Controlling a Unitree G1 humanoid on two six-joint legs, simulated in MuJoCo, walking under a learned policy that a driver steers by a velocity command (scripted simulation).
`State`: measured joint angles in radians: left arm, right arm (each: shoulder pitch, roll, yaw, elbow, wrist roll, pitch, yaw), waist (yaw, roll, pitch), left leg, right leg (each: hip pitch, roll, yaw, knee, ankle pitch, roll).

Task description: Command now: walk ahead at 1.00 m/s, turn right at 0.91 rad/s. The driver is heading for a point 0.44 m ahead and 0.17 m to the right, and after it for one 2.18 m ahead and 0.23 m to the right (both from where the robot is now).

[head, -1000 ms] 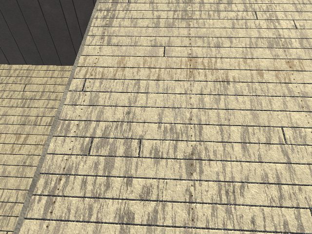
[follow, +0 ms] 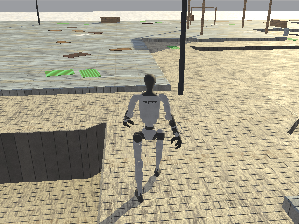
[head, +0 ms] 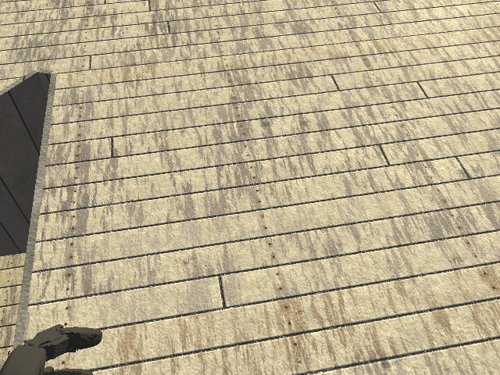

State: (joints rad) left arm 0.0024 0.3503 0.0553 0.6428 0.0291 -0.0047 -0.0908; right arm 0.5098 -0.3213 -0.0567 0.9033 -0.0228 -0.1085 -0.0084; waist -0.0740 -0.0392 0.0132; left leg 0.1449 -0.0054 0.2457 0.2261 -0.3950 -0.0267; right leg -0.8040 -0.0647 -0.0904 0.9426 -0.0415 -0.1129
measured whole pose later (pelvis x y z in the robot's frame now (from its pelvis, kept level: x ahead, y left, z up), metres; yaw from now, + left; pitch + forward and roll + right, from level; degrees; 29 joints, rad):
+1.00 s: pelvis +0.84 -0.24 +0.00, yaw -18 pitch +2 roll +0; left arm 0.10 0.25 -0.01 0.62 0.06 -0.08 0.00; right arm 0.46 -0.30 -0.07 0.83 0.00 -0.05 0.02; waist -0.08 0.02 -0.02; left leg -0.33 -0.02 -0.07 1.17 -0.36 0.08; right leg -0.39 -0.02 -0.03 0.62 -0.30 0.00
